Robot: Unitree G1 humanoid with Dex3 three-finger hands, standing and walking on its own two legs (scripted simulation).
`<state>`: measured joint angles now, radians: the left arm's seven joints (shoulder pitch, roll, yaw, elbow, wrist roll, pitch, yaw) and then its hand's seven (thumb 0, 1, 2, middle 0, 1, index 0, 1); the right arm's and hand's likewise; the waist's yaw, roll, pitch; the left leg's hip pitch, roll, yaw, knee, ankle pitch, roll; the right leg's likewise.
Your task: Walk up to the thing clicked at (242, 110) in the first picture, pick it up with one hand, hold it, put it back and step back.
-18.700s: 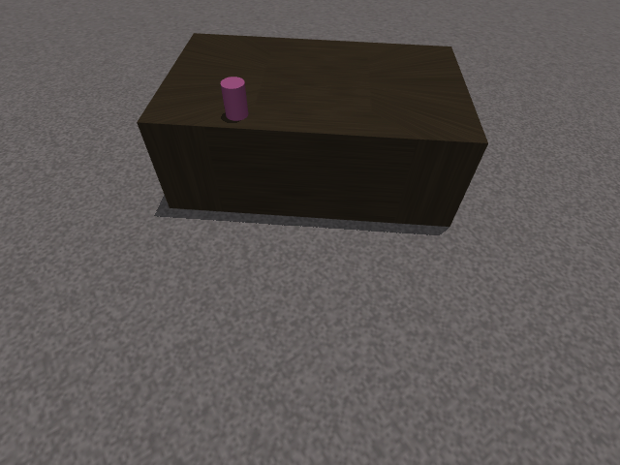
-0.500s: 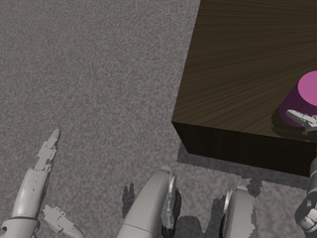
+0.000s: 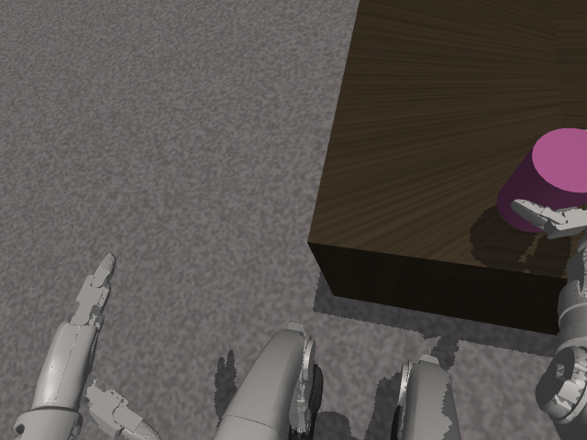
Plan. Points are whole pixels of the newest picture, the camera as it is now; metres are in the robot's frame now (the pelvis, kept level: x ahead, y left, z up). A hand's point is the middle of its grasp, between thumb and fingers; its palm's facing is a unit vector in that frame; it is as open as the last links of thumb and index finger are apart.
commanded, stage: settle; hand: right
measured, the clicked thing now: (548, 185) +0.48 -0.23 -0.03
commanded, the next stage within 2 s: lift in 0.26 s
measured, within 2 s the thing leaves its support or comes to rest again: neither
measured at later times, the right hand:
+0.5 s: hand (577, 164) +0.49 -0.24 +0.01, palm faces +0.27 +0.96 +0.00, open 11.5 cm
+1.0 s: hand out of the picture +0.44 -0.22 +0.09, palm faces +0.27 +0.96 +0.01, open 11.5 cm
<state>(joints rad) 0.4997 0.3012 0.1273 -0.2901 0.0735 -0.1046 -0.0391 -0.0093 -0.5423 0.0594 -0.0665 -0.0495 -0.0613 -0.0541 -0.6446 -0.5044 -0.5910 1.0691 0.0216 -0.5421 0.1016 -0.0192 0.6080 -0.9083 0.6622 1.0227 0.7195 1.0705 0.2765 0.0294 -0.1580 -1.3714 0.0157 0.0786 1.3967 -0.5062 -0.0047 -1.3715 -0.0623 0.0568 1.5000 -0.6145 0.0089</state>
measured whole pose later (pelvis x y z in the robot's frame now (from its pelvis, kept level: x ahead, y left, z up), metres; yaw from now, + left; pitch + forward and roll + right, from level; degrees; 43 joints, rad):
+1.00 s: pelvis +0.03 +0.00 +0.07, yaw -1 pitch +19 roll +2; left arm 0.48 0.25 0.11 -0.05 0.04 -0.02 -0.02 -0.01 -0.54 0.06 -0.06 -0.05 -0.05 -0.05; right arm -0.41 -0.28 -0.42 0.78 0.08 -0.45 0.03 -0.02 0.61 -0.92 0.65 1.04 0.71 1.09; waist 0.14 0.01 -0.17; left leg -1.00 0.02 0.05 1.13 -0.47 -0.01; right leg -0.98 -0.05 0.01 1.20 -0.55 0.00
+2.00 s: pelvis +0.04 +0.00 +0.11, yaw -1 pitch +10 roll +0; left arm 0.42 0.21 0.10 0.16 0.00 0.02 0.03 -0.01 -0.53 0.05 -0.05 -0.05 -0.05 -0.05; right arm -0.16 -0.16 -0.24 0.44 0.12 -0.33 -0.04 -0.02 0.61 -0.93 0.63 1.07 0.69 1.11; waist 0.05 0.01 -0.09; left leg -0.68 0.04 0.02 0.91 -0.41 -0.01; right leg -0.63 -0.03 -0.02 0.92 -0.47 0.01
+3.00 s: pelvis +0.04 +0.00 +0.13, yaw -1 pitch +7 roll +0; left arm 0.36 0.21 0.11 0.30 0.00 0.00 0.04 -0.01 -0.52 0.05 -0.05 -0.06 -0.06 -0.05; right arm -0.10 -0.14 -0.19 0.40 0.14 -0.32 -0.05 -0.02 0.61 -0.94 0.63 1.07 0.69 1.11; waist 0.03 0.01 -0.06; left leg -0.56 0.04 0.02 0.80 -0.36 -0.01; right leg -0.50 -0.03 -0.03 0.81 -0.42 0.01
